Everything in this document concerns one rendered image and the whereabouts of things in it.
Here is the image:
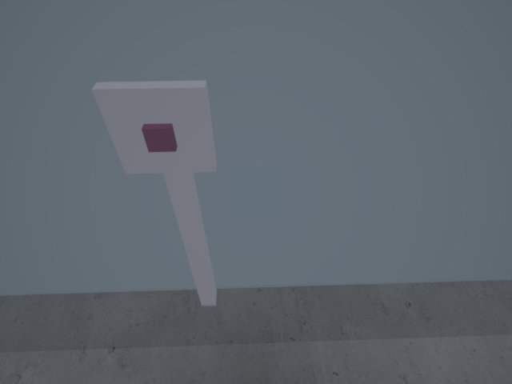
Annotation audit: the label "panel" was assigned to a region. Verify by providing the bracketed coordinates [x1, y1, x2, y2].
[92, 80, 217, 306]

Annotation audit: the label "button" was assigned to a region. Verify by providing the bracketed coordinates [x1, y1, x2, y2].
[142, 123, 178, 152]

